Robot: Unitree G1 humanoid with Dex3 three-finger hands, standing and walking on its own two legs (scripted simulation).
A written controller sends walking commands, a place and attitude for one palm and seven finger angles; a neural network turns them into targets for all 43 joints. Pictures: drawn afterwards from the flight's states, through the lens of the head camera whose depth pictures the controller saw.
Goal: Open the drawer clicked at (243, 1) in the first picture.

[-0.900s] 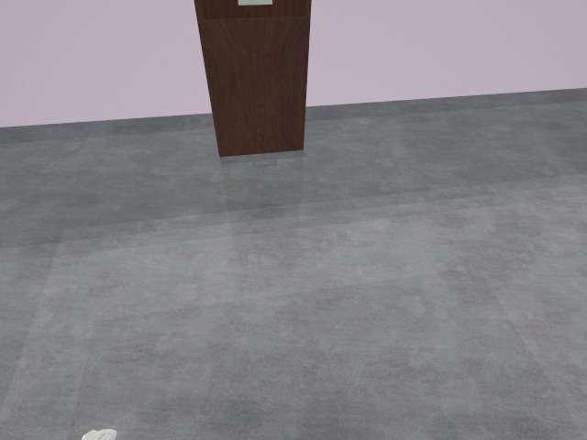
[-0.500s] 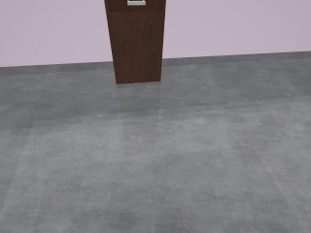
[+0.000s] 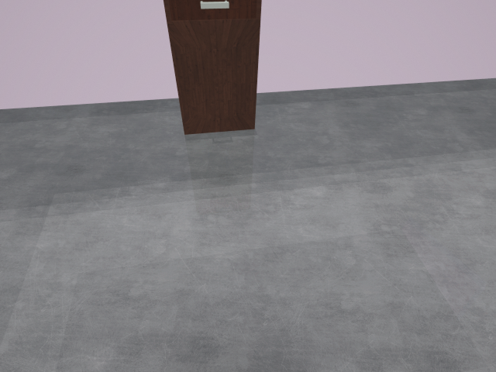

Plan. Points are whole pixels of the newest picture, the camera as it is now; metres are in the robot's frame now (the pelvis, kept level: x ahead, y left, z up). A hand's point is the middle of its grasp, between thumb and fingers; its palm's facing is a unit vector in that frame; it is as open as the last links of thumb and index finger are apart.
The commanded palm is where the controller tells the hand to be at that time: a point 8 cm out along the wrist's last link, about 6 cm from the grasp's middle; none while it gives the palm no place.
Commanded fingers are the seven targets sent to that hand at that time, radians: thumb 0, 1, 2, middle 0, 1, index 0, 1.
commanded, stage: look at it before walking up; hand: left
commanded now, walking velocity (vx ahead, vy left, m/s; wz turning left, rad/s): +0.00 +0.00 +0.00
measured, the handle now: (214, 3) +1.67 +0.26 +0.01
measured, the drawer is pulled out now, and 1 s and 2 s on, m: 0.00 0.00 0.00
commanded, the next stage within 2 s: walk to a spot facing it in 0.54 s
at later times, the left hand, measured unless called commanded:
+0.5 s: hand out of the picture +0.07 +0.24 -0.16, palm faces -0.04 -0.94 -0.33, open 7.4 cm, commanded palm none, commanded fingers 0.00 0.90 0.90 -0.20 -0.30 -0.20 -0.30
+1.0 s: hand out of the picture +0.05 +0.18 -0.20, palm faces -0.06 -0.98 -0.17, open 7.4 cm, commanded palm none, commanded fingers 0.00 0.90 0.90 -0.20 -0.30 -0.20 -0.30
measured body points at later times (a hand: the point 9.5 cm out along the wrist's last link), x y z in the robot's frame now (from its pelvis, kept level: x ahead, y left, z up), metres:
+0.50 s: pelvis +0.00 -0.01 +0.00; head +0.01 +0.00 +0.45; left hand +0.07 +0.29 -0.13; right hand +0.08 -0.30 -0.13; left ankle +0.01 +0.12 -0.74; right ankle +0.01 -0.13 -0.74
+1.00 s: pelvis +0.07 -0.01 -0.02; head +0.08 +0.00 +0.43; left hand +0.05 +0.23 -0.18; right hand +0.05 -0.25 -0.17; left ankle +0.01 +0.12 -0.74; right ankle +0.01 -0.12 -0.74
